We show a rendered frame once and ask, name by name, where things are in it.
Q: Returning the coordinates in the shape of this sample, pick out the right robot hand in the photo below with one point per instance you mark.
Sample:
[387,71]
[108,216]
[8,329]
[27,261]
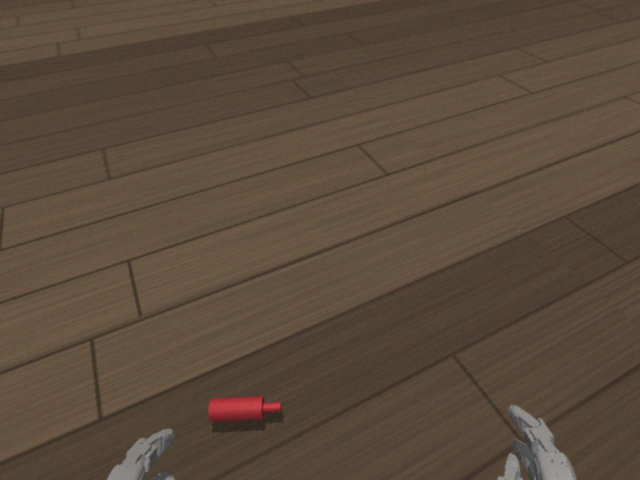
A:
[540,457]

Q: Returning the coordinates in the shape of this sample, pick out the bottle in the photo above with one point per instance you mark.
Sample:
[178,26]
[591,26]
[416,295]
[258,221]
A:
[240,408]

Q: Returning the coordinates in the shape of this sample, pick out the left robot hand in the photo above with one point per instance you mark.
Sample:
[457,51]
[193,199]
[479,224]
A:
[142,456]

